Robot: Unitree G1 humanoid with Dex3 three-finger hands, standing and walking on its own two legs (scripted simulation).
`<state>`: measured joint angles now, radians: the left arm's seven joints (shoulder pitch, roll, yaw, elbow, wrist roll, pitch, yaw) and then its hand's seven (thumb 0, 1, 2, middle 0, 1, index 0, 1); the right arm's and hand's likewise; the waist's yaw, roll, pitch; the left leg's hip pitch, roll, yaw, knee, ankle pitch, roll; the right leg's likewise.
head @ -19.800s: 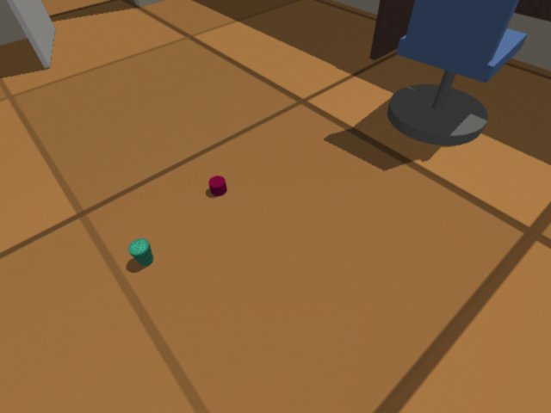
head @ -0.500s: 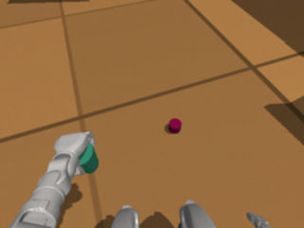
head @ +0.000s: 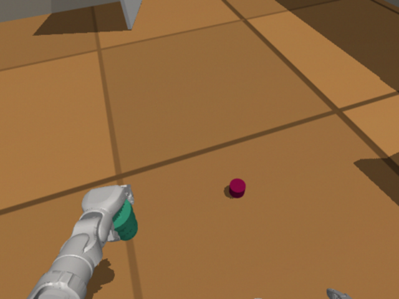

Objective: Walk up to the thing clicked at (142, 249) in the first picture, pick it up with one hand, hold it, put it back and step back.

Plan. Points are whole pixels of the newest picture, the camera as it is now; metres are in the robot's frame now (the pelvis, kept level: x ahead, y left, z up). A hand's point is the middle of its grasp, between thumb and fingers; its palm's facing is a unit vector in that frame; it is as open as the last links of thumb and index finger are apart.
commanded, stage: hold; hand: left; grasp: from above
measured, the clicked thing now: (120, 221) +0.33 +0.22 -0.12
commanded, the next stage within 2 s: crouch in 1.82 s
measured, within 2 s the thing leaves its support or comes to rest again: neither
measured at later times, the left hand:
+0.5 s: hand (107, 212) +0.32 +0.22 -0.02, palm faces -0.43 -0.06 -0.90, open 10.4 cm
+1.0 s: hand (108, 219) +0.29 +0.21 +0.00, palm faces -0.43 -0.06 -0.90, open 10.4 cm
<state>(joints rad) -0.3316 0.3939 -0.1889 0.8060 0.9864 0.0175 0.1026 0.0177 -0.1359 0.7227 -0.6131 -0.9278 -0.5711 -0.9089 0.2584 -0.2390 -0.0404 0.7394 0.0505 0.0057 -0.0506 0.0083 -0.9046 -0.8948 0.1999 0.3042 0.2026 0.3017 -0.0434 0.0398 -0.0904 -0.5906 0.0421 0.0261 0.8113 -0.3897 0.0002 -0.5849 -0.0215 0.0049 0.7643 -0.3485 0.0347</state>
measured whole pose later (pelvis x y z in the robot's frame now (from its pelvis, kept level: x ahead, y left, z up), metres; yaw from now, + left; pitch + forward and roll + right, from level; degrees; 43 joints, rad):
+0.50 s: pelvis +0.01 +0.00 +0.02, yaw +0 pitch +5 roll -1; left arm -0.27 0.41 -0.20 0.66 0.99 0.01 -0.01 0.02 -0.13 0.73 -0.60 -0.94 -0.56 -0.91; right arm 0.23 -0.25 -0.04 0.69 0.07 0.05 -0.05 0.01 -0.90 -0.89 0.20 0.30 0.20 0.30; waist -0.01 0.05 -0.07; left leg -0.41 0.04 0.04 0.66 -0.34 0.00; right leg -0.42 -0.03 0.02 0.64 -0.31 0.03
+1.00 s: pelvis +0.00 -0.01 +0.02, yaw +0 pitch +2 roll +0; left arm -0.22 0.41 -0.20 0.57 0.98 0.01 -0.05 0.02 -0.09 0.68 -0.58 -0.94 -0.54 -0.90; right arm 0.19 -0.25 -0.03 0.68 0.07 0.05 -0.06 0.01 -0.91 -0.90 0.20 0.30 0.20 0.30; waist 0.01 0.06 -0.03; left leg -0.33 0.03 0.04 0.57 -0.28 -0.01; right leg -0.35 -0.03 0.02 0.57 -0.26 0.02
